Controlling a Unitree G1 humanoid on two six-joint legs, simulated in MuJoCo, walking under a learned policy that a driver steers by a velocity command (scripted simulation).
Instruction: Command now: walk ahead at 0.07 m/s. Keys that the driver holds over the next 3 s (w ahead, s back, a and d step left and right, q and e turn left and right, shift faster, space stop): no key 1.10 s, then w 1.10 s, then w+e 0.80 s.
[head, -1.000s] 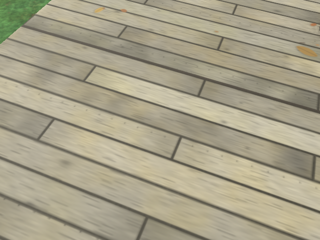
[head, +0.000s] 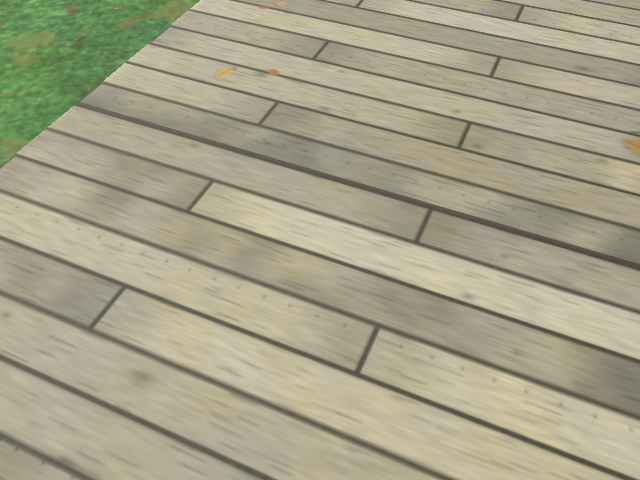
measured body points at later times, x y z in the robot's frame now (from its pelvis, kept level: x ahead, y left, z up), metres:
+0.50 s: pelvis -0.01 -0.02 +0.01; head +0.00 -0.02 +0.46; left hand +0.06 +0.24 -0.14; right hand +0.03 -0.27 -0.14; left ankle -0.04 +0.13 -0.73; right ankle -0.01 -0.11 -0.73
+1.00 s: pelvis -0.02 -0.02 +0.01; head -0.01 -0.02 +0.46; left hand +0.01 +0.23 -0.14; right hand -0.03 -0.26 -0.15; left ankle -0.04 +0.13 -0.73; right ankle -0.01 -0.11 -0.73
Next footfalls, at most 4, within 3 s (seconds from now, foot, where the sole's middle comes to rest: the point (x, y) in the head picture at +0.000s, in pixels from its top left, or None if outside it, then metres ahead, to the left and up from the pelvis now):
1.82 right None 0.40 -0.11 -0.77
2.38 left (282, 392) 0.71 0.13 -0.77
2.92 right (411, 313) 0.93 -0.18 -0.77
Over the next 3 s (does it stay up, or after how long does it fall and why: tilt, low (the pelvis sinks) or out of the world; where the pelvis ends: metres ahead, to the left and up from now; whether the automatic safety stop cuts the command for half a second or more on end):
stays up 0.85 -0.07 -0.01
